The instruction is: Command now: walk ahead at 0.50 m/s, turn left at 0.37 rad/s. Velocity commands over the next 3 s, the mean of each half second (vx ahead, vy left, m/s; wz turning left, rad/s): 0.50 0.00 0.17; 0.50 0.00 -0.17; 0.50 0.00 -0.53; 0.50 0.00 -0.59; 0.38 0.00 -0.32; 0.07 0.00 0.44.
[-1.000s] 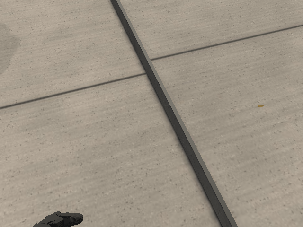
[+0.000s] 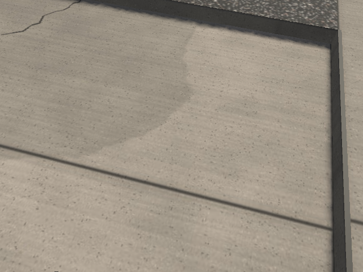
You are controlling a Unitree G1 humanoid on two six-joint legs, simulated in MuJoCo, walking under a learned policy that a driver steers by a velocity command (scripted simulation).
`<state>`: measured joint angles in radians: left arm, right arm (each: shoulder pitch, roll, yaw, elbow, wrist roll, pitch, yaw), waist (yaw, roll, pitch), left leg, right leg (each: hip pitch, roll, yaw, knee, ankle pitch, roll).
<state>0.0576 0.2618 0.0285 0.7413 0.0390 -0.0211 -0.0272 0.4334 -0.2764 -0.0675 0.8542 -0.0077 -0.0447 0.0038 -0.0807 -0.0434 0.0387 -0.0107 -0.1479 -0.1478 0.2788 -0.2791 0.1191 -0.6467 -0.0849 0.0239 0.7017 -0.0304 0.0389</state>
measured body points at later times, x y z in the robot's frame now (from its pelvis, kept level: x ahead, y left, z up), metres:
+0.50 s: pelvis +0.28 -0.04 +0.00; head +0.30 -0.05 +0.45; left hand +0.22 +0.21 -0.13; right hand +0.46 -0.27 -0.11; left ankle +0.41 +0.10 -0.70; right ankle +0.20 -0.13 -0.74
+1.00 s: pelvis +0.54 +0.02 +0.00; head +0.56 +0.02 +0.45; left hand +0.66 +0.26 -0.13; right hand +0.51 -0.24 -0.13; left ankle +0.47 +0.08 -0.74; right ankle +0.68 -0.14 -0.68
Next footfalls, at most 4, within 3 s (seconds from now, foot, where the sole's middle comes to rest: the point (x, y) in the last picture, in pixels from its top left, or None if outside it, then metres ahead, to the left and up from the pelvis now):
0.12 right None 0.24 -0.13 -0.78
0.64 left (147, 260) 0.51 0.08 -0.78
1.18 right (189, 190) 0.78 -0.09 -0.78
1.70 left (172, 125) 1.13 -0.04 -0.78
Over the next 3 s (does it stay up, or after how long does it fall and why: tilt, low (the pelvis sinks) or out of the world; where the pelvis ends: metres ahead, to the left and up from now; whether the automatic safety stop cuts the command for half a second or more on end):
stays up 1.28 -0.36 0.00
